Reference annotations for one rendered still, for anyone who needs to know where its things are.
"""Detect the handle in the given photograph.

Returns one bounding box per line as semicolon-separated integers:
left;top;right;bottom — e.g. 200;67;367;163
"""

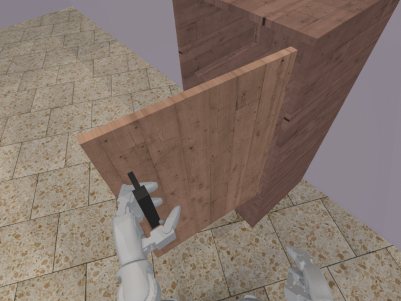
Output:
128;171;160;229

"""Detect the robot left forearm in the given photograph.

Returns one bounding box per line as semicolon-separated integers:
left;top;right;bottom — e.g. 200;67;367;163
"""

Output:
117;259;161;301

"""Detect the robot right hand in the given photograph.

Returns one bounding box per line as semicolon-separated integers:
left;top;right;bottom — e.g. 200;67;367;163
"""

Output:
284;245;334;301

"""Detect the cupboard door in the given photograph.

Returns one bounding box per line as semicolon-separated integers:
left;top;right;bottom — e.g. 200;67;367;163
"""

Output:
77;46;298;258

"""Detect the robot left hand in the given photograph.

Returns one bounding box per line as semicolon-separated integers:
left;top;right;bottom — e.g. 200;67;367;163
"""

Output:
112;182;181;267

